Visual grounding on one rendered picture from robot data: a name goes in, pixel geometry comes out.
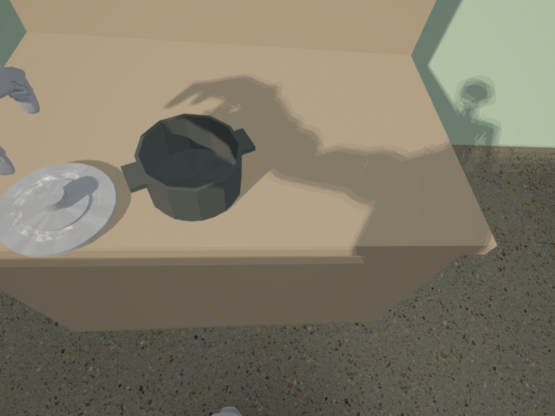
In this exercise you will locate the robot left hand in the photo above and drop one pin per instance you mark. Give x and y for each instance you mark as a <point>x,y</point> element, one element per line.
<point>14,83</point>

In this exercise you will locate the pot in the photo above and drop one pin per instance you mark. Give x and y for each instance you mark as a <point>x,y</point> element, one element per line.
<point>191,165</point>

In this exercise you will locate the knob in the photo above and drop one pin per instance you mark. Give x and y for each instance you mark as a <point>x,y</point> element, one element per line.
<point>51,197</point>

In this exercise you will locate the lid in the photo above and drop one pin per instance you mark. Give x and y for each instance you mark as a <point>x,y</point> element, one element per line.
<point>30,231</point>

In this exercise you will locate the table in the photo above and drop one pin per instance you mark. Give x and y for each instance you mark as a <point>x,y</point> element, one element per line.
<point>351,201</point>

